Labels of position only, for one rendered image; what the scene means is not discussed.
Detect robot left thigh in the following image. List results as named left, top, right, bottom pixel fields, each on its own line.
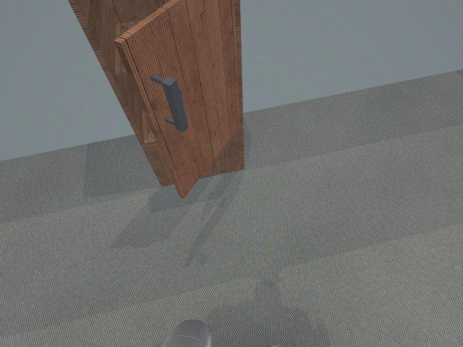
left=161, top=320, right=213, bottom=347

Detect handle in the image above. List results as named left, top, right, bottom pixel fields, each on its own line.
left=150, top=74, right=189, bottom=132

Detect cupboard door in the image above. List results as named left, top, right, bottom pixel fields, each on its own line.
left=114, top=0, right=239, bottom=199

